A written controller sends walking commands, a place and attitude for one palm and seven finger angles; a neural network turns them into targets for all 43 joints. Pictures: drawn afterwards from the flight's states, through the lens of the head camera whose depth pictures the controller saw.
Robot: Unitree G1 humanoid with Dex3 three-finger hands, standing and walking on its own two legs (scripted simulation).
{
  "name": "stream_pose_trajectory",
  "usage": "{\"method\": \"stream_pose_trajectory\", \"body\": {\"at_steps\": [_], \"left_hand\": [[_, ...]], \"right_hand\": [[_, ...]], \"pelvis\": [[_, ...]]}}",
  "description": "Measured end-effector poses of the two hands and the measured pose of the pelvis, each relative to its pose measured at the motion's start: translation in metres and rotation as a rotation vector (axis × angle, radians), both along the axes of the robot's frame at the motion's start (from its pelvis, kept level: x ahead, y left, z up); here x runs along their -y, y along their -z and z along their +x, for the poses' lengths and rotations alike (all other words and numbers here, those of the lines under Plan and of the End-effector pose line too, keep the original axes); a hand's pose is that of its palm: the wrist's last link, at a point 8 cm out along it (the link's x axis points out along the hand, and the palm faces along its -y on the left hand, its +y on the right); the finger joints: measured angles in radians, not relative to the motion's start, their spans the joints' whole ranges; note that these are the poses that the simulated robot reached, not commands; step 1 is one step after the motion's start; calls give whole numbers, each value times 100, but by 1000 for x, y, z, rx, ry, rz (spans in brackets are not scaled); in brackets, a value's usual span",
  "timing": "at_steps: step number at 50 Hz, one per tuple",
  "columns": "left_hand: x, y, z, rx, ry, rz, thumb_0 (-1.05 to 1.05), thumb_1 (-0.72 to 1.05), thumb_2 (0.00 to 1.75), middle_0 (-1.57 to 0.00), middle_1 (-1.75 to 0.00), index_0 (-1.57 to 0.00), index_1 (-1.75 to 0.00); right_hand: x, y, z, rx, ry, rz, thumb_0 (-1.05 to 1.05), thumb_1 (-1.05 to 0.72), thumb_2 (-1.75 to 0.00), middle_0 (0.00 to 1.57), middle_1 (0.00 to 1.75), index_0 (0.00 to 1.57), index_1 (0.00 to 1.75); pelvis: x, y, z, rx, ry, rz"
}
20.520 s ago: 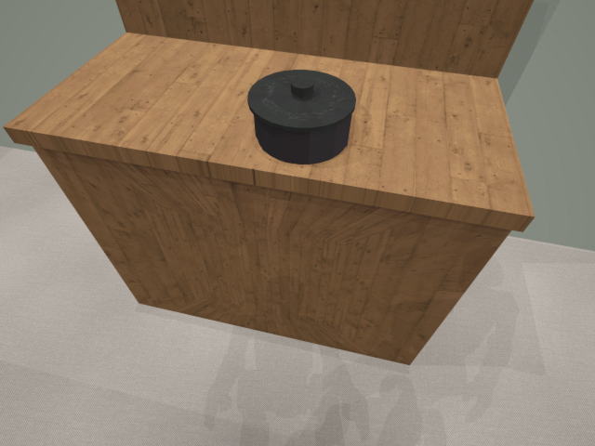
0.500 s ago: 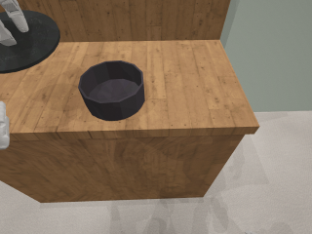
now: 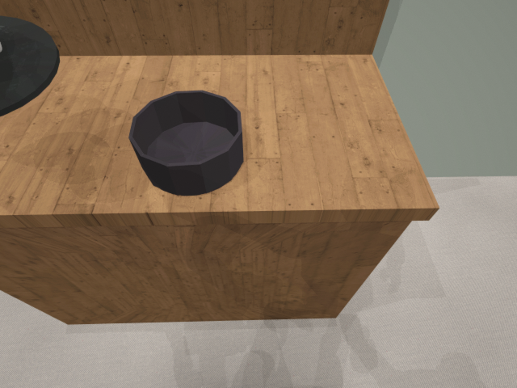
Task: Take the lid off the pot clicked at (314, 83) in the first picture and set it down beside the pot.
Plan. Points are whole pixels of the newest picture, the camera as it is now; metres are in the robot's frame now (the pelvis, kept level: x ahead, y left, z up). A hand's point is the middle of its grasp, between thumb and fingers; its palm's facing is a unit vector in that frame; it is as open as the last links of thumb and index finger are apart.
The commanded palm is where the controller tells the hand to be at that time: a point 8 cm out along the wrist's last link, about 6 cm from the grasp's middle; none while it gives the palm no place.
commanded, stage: move the lid sideways beside the pot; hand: left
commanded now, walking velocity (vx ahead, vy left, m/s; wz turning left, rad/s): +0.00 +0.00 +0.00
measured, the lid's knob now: out of the picture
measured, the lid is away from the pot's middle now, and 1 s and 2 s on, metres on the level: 0.25 0.25 0.24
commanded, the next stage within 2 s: lower the lid onto the table in 0.08 s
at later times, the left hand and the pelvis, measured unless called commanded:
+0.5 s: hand out of the picture +0.47 +0.34 +0.27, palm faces -0.23 -0.22 -0.95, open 6.5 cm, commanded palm +0.47 +0.34 +0.34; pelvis +0.01 +0.00 +0.00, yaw -1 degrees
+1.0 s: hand out of the picture +0.46 +0.34 +0.23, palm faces -0.30 -0.21 -0.93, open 6.5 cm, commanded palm +0.48 +0.34 +0.30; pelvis +0.00 +0.00 +0.00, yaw -1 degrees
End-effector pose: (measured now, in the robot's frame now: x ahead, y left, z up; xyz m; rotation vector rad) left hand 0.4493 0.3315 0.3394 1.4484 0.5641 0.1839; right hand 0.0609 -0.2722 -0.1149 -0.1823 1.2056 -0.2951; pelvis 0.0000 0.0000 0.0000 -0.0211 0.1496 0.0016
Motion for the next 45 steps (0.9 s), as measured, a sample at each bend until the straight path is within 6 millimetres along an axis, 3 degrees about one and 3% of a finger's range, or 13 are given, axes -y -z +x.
{"method": "stream_pose_trajectory", "body": {"at_steps": [20,45], "left_hand": [[-6,10,18,-25,-63,-67,5,36,59,-69,-94,-77,-97],[-13,44,10,-79,-45,-71,5,37,59,-68,-94,-77,-97]], "right_hand": [[1,0,-14,-29,47,3,0,-90,-90,20,30,20,30],[1,-3,-18,-13,41,-16,0,-90,-90,20,30,20,30]], "pelvis": [[-3,1,9,-23,16,0],[-4,2,2,-17,11,-6]]}}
